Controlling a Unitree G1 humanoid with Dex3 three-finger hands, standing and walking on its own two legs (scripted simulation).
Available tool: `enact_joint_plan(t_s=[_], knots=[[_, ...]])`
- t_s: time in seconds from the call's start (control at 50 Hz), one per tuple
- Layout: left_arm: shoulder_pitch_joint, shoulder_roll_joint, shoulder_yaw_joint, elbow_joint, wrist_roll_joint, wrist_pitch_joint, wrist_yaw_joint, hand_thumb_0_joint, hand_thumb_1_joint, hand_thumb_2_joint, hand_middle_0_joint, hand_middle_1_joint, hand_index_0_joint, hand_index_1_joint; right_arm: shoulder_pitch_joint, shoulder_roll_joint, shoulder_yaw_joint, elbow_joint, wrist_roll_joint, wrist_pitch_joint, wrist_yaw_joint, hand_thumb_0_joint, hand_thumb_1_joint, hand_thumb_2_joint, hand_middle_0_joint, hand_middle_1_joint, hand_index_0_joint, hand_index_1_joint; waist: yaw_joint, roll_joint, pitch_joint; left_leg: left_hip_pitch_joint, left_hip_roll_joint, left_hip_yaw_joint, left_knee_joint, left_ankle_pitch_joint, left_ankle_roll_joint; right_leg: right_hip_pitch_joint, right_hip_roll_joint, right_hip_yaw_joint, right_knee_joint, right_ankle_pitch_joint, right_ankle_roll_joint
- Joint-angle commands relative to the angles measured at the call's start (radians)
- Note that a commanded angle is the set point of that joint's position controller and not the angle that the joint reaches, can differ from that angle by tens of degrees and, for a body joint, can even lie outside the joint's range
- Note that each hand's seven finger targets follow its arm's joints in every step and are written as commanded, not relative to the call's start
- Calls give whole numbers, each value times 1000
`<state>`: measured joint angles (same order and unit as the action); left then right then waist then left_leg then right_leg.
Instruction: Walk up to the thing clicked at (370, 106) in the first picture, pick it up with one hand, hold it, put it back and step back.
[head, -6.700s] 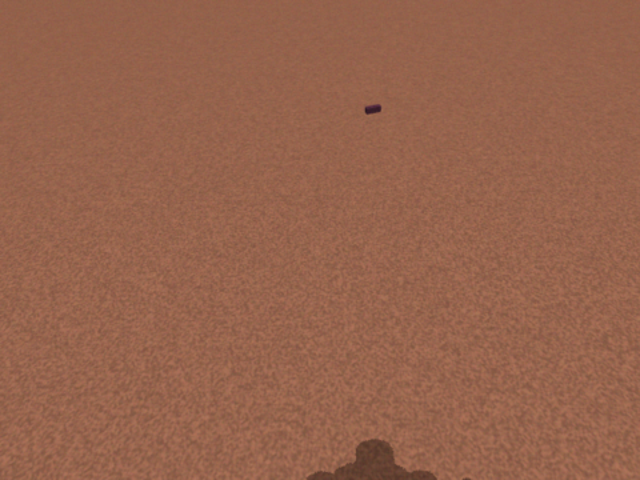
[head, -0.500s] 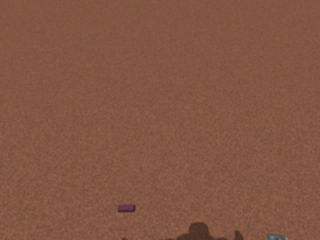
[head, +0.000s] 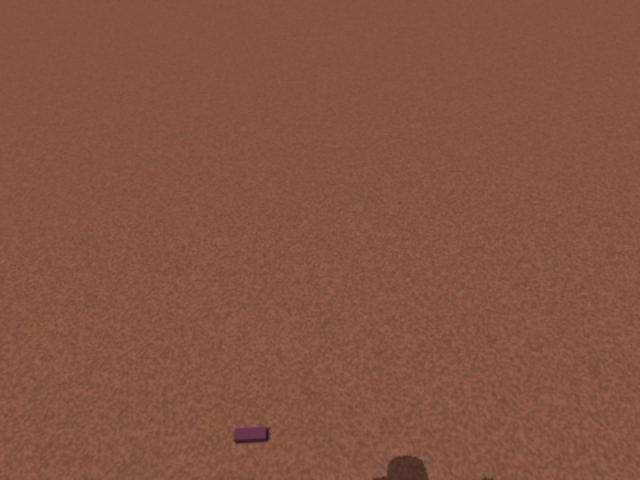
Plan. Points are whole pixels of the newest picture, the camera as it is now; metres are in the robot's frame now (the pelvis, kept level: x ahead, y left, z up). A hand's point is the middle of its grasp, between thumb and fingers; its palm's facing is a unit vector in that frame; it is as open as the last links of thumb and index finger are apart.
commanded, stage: walk up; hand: left
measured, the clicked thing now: (251, 435) +0.40 +0.27 -0.76
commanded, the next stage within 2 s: stand in 0.36 s
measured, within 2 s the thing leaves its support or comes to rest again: neither
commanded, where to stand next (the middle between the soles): +0.05 +0.03 m, yaw +1 degrees
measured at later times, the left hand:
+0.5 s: hand out of the picture +0.11 +0.25 -0.15, palm faces -0.03 -0.93 -0.35, open 7.4 cm
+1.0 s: hand out of the picture +0.08 +0.24 -0.15, palm faces -0.02 -0.94 -0.35, open 7.4 cm
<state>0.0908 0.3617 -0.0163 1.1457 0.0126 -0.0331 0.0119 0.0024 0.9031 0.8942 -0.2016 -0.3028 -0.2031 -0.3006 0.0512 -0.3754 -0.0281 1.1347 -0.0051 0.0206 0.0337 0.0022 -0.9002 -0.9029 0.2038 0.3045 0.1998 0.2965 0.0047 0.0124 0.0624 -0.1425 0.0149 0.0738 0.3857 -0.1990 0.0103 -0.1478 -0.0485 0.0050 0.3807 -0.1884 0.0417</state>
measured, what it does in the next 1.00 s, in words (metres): stands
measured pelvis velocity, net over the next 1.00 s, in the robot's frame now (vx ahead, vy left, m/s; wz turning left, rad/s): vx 0.01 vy -0.02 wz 0.01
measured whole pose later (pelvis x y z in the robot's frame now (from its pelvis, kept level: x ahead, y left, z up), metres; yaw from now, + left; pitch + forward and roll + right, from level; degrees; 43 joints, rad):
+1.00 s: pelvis +0.01 -0.02 +0.00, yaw +1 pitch -2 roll +0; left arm 0.10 0.35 0.00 1.14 0.01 -0.01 0.00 0.00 0.90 0.89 -0.20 -0.30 -0.20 -0.30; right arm 0.06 -0.35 -0.01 1.16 -0.01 0.00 0.01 0.00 -0.90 -0.90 0.20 0.30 0.20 0.30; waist 0.00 0.00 0.06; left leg -0.10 0.03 0.06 0.30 -0.16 -0.02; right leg -0.10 -0.03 -0.01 0.31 -0.16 0.02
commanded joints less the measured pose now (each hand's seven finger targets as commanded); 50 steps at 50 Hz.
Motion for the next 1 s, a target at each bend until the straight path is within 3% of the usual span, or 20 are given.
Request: enact_joint_plan(t_s=[0.0, 0.04, 0.3, 0.32, 0.34, 0.42, 0.48, 0.58, 0.6, 0.82, 0.98], knots=[[-51, 232, 51, -62, 1, -18, 11, 0, 900, 900, -200, -300, -200, -300, -60, -203, -41, -66, -3, -22, -14, 0, -900, -900, 200, 300, 200, 300, -7, -24, -78, 33, 100, -114, -83, 13, 18, -30, -82, 78, -92, 53, -51], [-52, 234, 54, -61, 2, -17, 10, 0, 900, 900, -200, -300, -200, -300, -52, -201, -41, -63, -3, -23, -13, 0, -900, -900, 200, 300, 200, 300, -6, -23, -80, 41, 101, -115, -82, 14, 17, -37, -82, 83, -91, 31, -55], [-52, 220, 58, -73, 0, -10, 13, 0, 900, 900, -200, -300, -200, -300, -20, -202, -45, -62, -3, -28, -22, 0, -900, -900, 200, 300, 200, 300, -9, -21, -123, 59, 115, -106, -77, 146, 21, 30, -78, 57, -55, 179, -52], [-57, 218, 57, -71, 0, -11, 13, 0, 900, 900, -200, -300, -200, -300, -19, -199, -44, -63, -3, -27, -21, 0, -900, -900, 200, 300, 200, 300, -9, -23, -115, 57, 110, -108, -77, 151, 18, 26, -78, 63, -58, 178, -52], [-74, 202, 51, -71, -9, -5, 8, 0, 900, 900, -200, -300, -200, -300, -38, -167, -29, -61, 0, -37, -28, 0, -900, -900, 200, 300, 200, 300, -18, -69, -111, 63, 132, -132, -107, 222, 10, 21, -81, 61, -62, 205, -47], [-69, 200, 54, -69, -11, 2, 3, 0, 900, 900, -200, -300, -200, -300, -35, -186, -30, -46, -2, -45, -34, 0, -900, -900, 200, 300, 200, 300, -15, -16, -118, 75, 134, -122, -110, 255, 2, 54, -86, 65, -77, 213, -45], [-57, 198, 53, -66, -10, 2, 0, 0, 900, 900, -200, -300, -200, -300, -35, -187, -30, -41, -1, -49, -36, 0, -900, -900, 200, 300, 200, 300, -14, 5, -131, 87, 135, -116, -121, 256, -4, 71, -88, 66, -83, 214, -46], [-61, 200, 54, -66, -7, 2, -1, 0, 900, 900, -200, -300, -200, -300, -51, -174, -24, -36, -1, -49, -36, 0, -900, -900, 200, 300, 200, 300, -14, -5, -95, 69, 129, -118, -136, 186, -11, 50, -87, 66, -111, 167, -45], [-60, 200, 55, -65, -5, 3, -2, 0, 900, 900, -200, -300, -200, -300, -49, -179, -27, -36, 0, -49, -36, 0, -900, -900, 200, 300, 200, 300, -18, 2, -94, 64, 125, -113, -141, 134, -11, 45, -88, 71, -121, 136, -44], [-50, 196, 56, -68, -3, 1, -3, 0, 900, 900, -200, -300, -200, -300, -56, -178, -26, -40, -1, -50, -36, 0, -900, -900, 200, 300, 200, 300, -15, -13, -116, 106, 136, -118, -123, 184, -6, 32, -90, 67, -118, 173, -48], [-46, 202, 56, -66, -4, 3, -2, 0, 900, 900, -200, -300, -200, -300, -41, -178, -23, -36, -4, -47, -36, 0, -900, -900, 200, 300, 200, 300, -16, -24, -107, 93, 132, -116, -123, 142, -7, 31, -91, 74, -127, 147, -50]])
